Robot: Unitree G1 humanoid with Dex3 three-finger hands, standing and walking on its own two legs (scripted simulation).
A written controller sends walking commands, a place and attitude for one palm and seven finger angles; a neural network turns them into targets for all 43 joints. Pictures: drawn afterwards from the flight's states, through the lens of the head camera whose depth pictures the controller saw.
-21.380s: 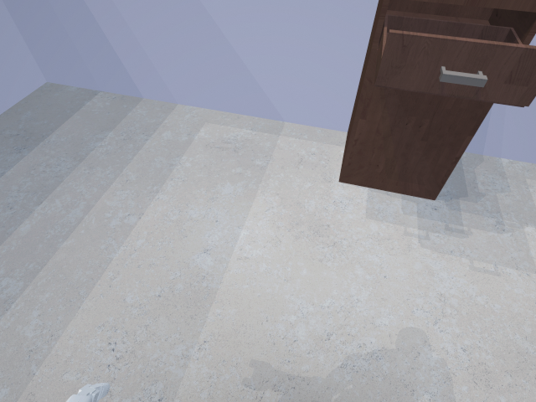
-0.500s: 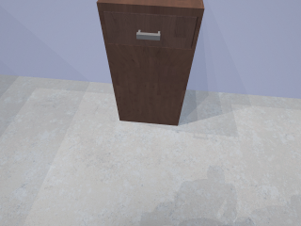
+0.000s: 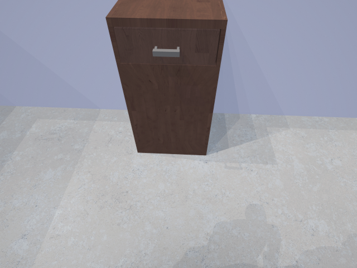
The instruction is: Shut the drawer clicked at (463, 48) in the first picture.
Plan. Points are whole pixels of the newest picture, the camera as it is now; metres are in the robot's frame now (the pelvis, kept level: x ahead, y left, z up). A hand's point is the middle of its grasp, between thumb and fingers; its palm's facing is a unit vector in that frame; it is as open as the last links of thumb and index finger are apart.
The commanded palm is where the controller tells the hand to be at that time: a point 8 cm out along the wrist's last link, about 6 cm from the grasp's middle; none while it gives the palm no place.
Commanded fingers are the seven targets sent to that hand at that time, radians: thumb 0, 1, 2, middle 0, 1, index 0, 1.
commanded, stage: let the arm hang, fingers relaxed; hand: left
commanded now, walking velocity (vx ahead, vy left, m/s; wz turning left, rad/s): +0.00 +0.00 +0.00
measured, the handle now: (166, 50) +0.95 +0.10 +0.02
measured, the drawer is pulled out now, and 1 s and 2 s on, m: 0.00 0.00 0.00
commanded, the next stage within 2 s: look to check the result in 0.12 s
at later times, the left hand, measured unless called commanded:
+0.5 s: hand out of the picture +0.00 +0.16 -0.17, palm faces +0.04 -0.98 -0.19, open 7.4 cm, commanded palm none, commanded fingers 0.00 0.90 0.90 -0.20 -0.30 -0.20 -0.30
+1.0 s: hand out of the picture +0.04 +0.17 -0.17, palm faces +0.02 -0.97 -0.23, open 7.4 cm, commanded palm none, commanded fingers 0.00 0.90 0.90 -0.20 -0.30 -0.20 -0.30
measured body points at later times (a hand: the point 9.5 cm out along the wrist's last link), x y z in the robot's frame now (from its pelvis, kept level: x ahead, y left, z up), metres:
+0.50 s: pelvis +0.00 -0.01 +0.00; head +0.02 -0.02 +0.45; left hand +0.00 +0.21 -0.16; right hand -0.02 -0.22 -0.17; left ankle +0.02 +0.10 -0.74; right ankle +0.01 -0.11 -0.74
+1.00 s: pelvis +0.02 -0.02 +0.00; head +0.03 -0.03 +0.45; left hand +0.04 +0.22 -0.15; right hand +0.02 -0.25 -0.16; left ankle +0.02 +0.10 -0.74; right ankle +0.01 -0.11 -0.74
